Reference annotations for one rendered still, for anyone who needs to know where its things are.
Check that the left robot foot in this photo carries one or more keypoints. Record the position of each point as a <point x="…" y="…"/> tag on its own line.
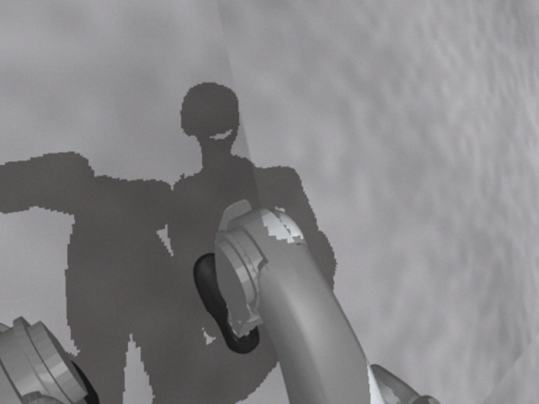
<point x="91" y="397"/>

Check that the right robot hand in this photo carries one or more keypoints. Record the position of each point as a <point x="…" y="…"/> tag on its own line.
<point x="394" y="390"/>

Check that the right robot foot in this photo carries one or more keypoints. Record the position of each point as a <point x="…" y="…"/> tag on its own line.
<point x="206" y="283"/>

